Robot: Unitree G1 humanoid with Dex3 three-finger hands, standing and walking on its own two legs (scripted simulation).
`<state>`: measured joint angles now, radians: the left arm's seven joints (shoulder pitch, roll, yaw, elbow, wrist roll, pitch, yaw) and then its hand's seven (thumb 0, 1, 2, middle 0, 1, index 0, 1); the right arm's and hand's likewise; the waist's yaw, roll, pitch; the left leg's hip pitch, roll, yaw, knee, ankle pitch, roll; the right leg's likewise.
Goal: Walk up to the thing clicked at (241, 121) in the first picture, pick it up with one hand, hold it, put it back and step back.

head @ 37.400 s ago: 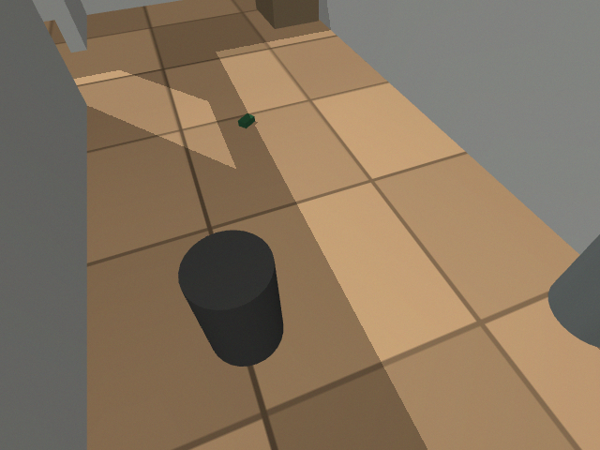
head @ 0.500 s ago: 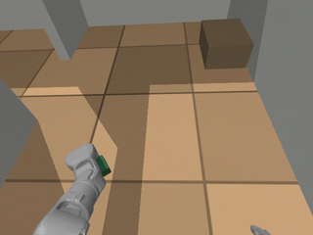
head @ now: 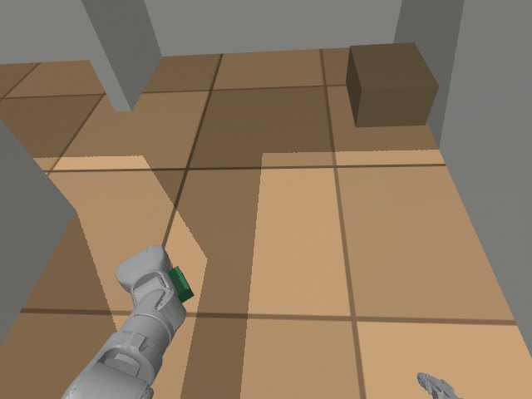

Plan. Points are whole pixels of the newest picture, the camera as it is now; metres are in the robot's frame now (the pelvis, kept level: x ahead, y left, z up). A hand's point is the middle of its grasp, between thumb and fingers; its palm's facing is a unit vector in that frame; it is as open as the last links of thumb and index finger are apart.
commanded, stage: hold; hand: left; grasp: from above
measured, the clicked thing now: (165, 293) +0.32 +0.24 -0.09
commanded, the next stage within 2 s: crouch in 1.16 s
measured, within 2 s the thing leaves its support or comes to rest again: neither
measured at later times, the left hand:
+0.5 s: hand (155, 298) +0.29 +0.23 -0.04, palm faces -0.33 -0.28 -0.90, open 8.6 cm
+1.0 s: hand (155, 303) +0.28 +0.23 -0.04, palm faces -0.34 -0.27 -0.90, open 8.5 cm
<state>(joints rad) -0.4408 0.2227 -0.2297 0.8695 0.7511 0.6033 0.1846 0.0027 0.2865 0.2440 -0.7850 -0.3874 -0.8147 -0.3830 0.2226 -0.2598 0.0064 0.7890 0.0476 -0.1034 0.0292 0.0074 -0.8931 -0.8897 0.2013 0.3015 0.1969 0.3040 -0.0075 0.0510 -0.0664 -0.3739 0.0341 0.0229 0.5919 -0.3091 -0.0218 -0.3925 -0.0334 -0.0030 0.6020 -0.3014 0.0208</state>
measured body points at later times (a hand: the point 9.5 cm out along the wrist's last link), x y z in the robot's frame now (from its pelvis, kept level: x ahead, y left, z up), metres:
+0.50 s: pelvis -0.01 +0.00 +0.00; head +0.00 -0.03 +0.45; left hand +0.30 +0.24 +0.01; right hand +0.14 -0.24 -0.12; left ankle -0.01 +0.13 -0.73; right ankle +0.00 -0.13 -0.73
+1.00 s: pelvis -0.01 +0.00 +0.00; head +0.00 -0.02 +0.45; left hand +0.30 +0.24 +0.01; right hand +0.14 -0.23 -0.11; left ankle -0.01 +0.13 -0.73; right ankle +0.00 -0.13 -0.73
